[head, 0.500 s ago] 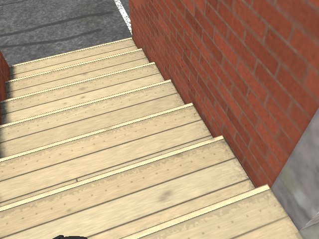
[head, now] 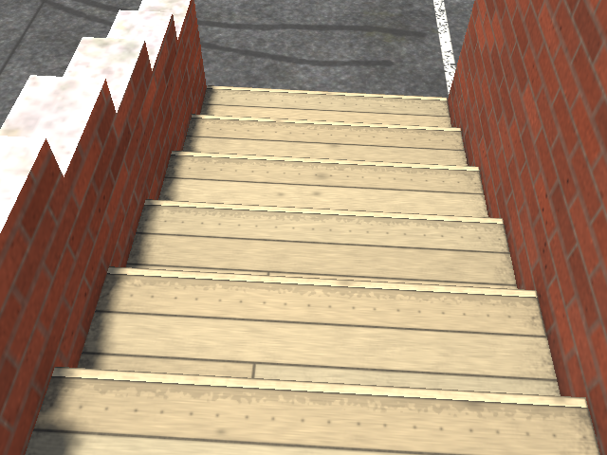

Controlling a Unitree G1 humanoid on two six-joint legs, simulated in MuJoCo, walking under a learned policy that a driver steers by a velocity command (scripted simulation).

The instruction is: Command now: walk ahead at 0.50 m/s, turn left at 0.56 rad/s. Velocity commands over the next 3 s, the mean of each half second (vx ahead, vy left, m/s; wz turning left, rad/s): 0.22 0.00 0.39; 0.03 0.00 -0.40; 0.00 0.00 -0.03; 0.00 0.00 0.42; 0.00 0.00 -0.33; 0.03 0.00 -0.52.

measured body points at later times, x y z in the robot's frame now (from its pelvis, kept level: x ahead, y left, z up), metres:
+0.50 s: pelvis +0.16 -0.01 +0.02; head +0.16 +0.00 +0.47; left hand +0.21 +0.28 -0.10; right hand +0.27 -0.28 -0.10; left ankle +0.08 +0.05 -0.71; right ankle +0.24 -0.13 -0.66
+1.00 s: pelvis +0.29 -0.12 -0.12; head +0.34 -0.14 +0.33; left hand +0.42 +0.12 -0.24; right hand +0.36 -0.38 -0.26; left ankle +0.27 +0.00 -0.62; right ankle +0.39 -0.19 -0.85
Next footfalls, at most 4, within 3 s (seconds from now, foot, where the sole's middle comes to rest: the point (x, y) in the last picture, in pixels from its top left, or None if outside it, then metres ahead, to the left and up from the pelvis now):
0.82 right None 0.43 -0.19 -0.88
1.64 left None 0.20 0.08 -0.75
2.32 right None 0.48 -0.02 -0.88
2.88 left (248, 451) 0.49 0.16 -0.88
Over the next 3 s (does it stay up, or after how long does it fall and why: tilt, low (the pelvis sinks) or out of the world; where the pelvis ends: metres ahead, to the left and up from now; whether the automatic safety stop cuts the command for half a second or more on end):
stays up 0.39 0.11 -0.11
